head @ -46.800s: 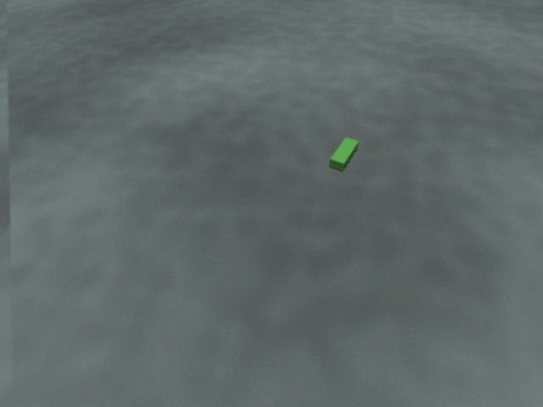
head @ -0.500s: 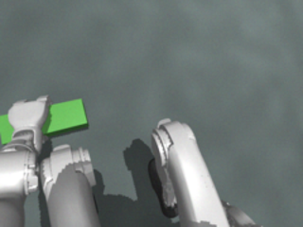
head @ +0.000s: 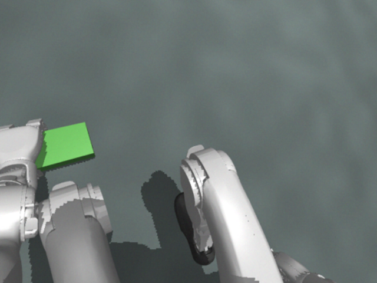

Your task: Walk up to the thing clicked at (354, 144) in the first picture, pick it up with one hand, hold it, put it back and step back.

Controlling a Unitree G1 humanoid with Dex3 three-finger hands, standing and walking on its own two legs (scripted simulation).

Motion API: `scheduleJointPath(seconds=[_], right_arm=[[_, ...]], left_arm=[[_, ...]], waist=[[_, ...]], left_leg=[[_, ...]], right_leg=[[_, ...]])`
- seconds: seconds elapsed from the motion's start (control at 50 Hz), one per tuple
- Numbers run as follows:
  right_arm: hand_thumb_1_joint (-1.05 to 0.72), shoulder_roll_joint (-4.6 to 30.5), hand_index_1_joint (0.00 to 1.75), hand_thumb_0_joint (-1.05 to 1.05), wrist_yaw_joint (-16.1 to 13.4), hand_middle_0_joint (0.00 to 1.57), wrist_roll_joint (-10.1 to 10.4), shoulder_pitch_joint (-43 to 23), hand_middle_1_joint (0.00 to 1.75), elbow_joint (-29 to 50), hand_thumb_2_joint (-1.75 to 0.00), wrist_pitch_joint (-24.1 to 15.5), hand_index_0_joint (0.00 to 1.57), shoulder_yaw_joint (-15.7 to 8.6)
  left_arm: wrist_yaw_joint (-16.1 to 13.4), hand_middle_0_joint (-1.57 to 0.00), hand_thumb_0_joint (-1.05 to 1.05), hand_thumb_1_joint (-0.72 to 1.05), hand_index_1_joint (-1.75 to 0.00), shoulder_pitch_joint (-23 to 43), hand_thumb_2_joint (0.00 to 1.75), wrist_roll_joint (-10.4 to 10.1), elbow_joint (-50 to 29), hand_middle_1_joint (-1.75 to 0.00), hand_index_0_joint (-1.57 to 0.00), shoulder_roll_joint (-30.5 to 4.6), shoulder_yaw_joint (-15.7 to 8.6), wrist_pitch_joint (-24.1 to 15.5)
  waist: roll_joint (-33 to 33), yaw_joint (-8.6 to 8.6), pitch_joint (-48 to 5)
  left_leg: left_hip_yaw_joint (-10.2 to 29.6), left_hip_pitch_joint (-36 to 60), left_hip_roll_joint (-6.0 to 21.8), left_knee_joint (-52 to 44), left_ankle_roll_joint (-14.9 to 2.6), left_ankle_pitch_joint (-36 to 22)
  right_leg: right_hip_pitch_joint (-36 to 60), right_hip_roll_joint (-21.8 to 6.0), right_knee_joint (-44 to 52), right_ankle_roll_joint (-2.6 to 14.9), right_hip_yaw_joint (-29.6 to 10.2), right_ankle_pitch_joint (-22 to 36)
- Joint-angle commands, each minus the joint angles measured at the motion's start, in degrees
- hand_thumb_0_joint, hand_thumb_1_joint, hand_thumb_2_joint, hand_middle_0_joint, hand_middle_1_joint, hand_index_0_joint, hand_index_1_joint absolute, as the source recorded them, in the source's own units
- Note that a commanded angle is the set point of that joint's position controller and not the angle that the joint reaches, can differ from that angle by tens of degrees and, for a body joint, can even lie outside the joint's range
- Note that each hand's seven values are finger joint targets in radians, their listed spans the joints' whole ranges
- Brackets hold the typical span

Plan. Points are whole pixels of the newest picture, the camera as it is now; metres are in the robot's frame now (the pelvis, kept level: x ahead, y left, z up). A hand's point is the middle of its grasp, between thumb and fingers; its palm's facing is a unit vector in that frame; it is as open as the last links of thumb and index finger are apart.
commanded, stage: rest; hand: left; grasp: from above
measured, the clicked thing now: (40, 152) +0.41 +0.23 -0.26
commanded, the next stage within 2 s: open in 0.12 s
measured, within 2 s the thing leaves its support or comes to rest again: neither
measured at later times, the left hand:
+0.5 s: hand (28, 157) +0.40 +0.25 -0.23, palm faces -0.43 -0.09 -0.90, open 11.3 cm
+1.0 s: hand (27, 157) +0.40 +0.25 -0.23, palm faces -0.44 -0.09 -0.89, open 12.9 cm
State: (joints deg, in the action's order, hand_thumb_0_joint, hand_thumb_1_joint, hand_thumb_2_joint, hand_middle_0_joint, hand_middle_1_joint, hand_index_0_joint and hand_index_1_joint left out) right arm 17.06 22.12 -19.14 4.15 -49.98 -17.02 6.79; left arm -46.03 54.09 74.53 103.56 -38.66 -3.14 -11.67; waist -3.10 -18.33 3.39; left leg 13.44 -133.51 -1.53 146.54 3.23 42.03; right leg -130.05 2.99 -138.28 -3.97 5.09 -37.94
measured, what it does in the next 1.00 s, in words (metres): stands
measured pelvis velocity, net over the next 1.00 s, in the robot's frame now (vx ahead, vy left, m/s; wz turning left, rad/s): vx -0.01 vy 0.00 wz -0.03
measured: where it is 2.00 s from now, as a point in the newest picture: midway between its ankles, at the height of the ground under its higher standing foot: (154, 262)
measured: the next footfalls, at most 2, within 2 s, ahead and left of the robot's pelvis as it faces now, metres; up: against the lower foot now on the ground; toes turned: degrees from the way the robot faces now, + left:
none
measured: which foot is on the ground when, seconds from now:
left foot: down 0.00-1.00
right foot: down 0.00-1.00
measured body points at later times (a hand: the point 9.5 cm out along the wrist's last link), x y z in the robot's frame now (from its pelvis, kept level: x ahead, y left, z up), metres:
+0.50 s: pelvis -0.01 +0.01 +0.01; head +0.23 +0.11 +0.37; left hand +0.42 +0.25 -0.18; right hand +0.05 -0.25 -0.06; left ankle +0.06 +0.13 -0.26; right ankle +0.11 -0.13 -0.26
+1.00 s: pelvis -0.01 +0.00 +0.01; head +0.24 +0.11 +0.37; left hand +0.42 +0.25 -0.18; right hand +0.04 -0.25 -0.06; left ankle +0.06 +0.13 -0.26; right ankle +0.11 -0.13 -0.26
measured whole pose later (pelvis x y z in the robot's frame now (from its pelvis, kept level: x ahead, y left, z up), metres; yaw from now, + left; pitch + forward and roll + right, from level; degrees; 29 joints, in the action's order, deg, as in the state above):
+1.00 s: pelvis -0.01 +0.00 +0.01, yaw -2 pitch +26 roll -13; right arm 19.3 24.4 -16.4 4.4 -46.9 -21.7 10.1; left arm -45.3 55.0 71.4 103.5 -41.5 0.2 -10.1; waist -5.0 -19.2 6.4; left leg 15.2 -131.4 -1.3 145.3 2.5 40.9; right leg -126.6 3.5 -135.0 -4.2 6.9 -36.2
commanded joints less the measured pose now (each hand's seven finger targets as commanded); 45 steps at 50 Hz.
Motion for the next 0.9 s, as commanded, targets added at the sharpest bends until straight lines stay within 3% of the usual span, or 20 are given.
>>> scheduleJointPath(seconds=[0.0,0.02,0.04,0.06,0.2,0.28,0.34,0.4,0.48,0.5,0.54,0.62,0.66,0.88], right_arm=[[-0.9,17.84,0.3,0.0,0.39,0.2,0.92,10.59,0.3,-0.44,-0.9,-1.28,0.2,-4.18],[-0.9,17.01,0.3,0.0,0.71,0.2,0.89,9.96,0.3,0.89,-0.9,-1.8,0.2,-3.31],[-0.9,17.95,0.3,0.0,0.7,0.2,1.03,9.67,0.3,-0.74,-0.9,-1.82,0.2,-3.74],[-0.9,17.64,0.3,0.0,0.9,0.2,0.96,9.97,0.3,0.58,-0.9,-2.12,0.2,-3.5],[-0.91,18.91,0.3,0.0,1.47,0.2,1.51,8.63,0.3,0.63,-0.91,-3.15,0.2,-2.64],[-0.89,18.91,0.3,0.0,1.72,0.2,1.81,8.3,0.3,1.49,-0.9,-3.71,0.2,-2.65],[-0.9,19.26,0.3,0.0,1.95,0.2,2.16,7.77,0.3,1.33,-0.9,-4.17,0.2,-2.62],[-0.9,19.6,0.3,0.0,2.23,0.2,2.57,8.86,0.3,1.7,-0.9,-4.46,0.2,-2.34],[-0.9,19.87,0.3,0.0,2.45,0.2,3.16,8.03,0.3,2.42,-0.9,-5.27,0.2,-2.45],[-0.9,20.89,0.3,0.0,2.19,0.2,3.31,8.66,0.3,0.96,-0.9,-4.87,0.2,-3.15],[-0.9,20.02,0.3,0.0,2.36,0.2,3.36,8.81,0.3,2.92,-0.9,-5.2,0.2,-1.93],[-0.9,20.15,0.3,0.0,2.11,0.2,3.66,7.91,0.3,2.63,-0.9,-5.44,0.2,-2.31],[-0.9,20.34,0.3,0.0,2.24,0.2,3.53,9.48,0.3,2.88,-0.9,-5.24,0.2,-1.83],[-0.9,20.37,0.3,0.0,1.78,0.2,3.69,8.89,0.3,2.46,-0.9,-5.25,0.2,-1.71]], left_arm=[[-2.52,-0.87,0.0,0.46,-0.73,14.19,0.85,-1.64,-4.95,-0.72,-0.86,-4.57,0.68,0.17],[-2.35,-0.87,0.0,0.47,-0.72,15.46,0.85,-1.73,-6.23,-0.72,-0.87,-3.72,1.14,-0.06],[-2.44,-0.87,0.0,0.47,-0.72,14.11,0.83,-2.06,-4.63,-0.71,-0.87,-4.18,1.35,-0.01],[-2.51,-0.86,0.0,0.46,-0.71,14.9,0.81,-1.92,-5.31,-0.71,-0.87,-3.81,1.13,0.01],[-2.94,-0.87,0.0,0.46,-0.68,14.47,0.76,-1.99,-4.61,-0.69,-0.87,-5.47,1.52,0.09],[-3.32,-0.56,0.0,0.14,-0.73,15.29,0.75,-1.82,-5.36,-0.74,-0.57,-5.08,1.9,0.72],[-3.08,-0.45,0.0,-0.07,-0.74,15.34,0.73,-2.25,-4.78,-0.75,-0.46,-4.86,2.62,1.15],[-2.66,-0.39,0.0,-0.15,-0.76,16.12,0.73,-2.54,-4.1,-0.77,-0.4,-5.3,2.34,1.38],[-1.88,-0.32,0.0,-0.21,-0.81,16.03,0.77,-2.91,-4.19,-0.82,-0.34,-4.94,3.47,1.52],[-2.01,-0.3,0.0,-0.23,-0.83,14.65,0.76,-2.68,-3.24,-0.85,-0.32,-6.51,2.81,1.68],[-1.59,-0.29,0.0,-0.25,-0.85,16.19,0.78,-2.89,-3.89,-0.86,-0.3,-5.88,2.92,1.56],[-1.26,-0.23,0.0,-0.3,-0.93,14.68,0.87,-3.18,-4.57,-0.94,-0.25,-4.96,3.76,1.55],[-1.47,-0.21,0.0,-0.31,-0.93,14.36,0.84,-2.86,-3.55,-0.96,-0.24,-6.35,2.81,1.43],[-1.59,-0.13,0.0,-0.4,-1.06,14.62,0.97,-3.9,-5.29,-1.08,-0.15,-6.39,3.43,1.33]], waist=[[19.65,-3.42,-34.64],[19.39,-4.21,-34.99],[20.31,-3.56,-33.94],[19.55,-4.25,-34.53],[20.59,-4.13,-33.32],[20.53,-4.65,-32.71],[21.37,-4.88,-31.12],[20.73,-5.38,-31.69],[20.07,-5.45,-29.73],[20.31,-4.86,-29.07],[18.83,-5.42,-29.06],[20.09,-4.96,-30.17],[20.4,-4.92,-30.67],[21.14,-4.92,-29.93]], left_leg=[[-8.44,24.57,0.95,-15.26,-3.16,-10.77],[-8.36,25.25,0.84,-14.73,-3.17,-11.84],[-8.08,24.81,1.01,-15.56,-3.16,-10.51],[-7.73,25.21,1.05,-15.57,-3.11,-11.24],[-7.5,25.51,1.23,-16.05,-2.97,-10.51],[-6.9,25.98,1.37,-15.98,-2.83,-10.98],[-6.49,26.13,1.56,-16.89,-2.7,-9.46],[-6.51,26.29,1.54,-16.73,-2.83,-10.21],[-5.93,25.53,1.53,-17.23,-2.79,-8.07],[-6.21,24.97,1.6,-17.77,-2.97,-6.54],[-5.93,24.36,1.46,-17.77,-3.02,-6.66],[-5.42,25.68,1.78,-17.84,-2.72,-8.12],[-6.17,25.92,1.66,-17.48,-2.86,-9.54],[-5.62,26.14,1.96,-18.08,-2.61,-8.46]], right_leg=[[20.85,2.12,13.26,5.19,8.47,12.74],[21.34,1.86,12.95,5.03,8.87,14.04],[20.69,2.03,13.31,5.28,8.75,12.63],[21.13,1.95,13.29,5.06,9.2,13.57],[22.55,2.47,14.32,5.19,9.27,12.96],[21.67,2.06,13.93,4.98,9.57,13.39],[21.09,2.23,13.96,5.11,9.85,12.15],[22.2,2.44,14.42,5.02,9.81,13.02],[20.42,1.95,14.51,4.97,9.89,10.88],[20.48,2.35,15.5,5.05,9.51,9.03],[20.8,1.99,15.5,4.94,9.7,9.34],[20.76,2.18,14.49,5.05,9.92,11.27],[22.76,2.57,15.16,5.0,9.65,12.71],[21.61,2.38,14.94,5.26,9.89,11.46]])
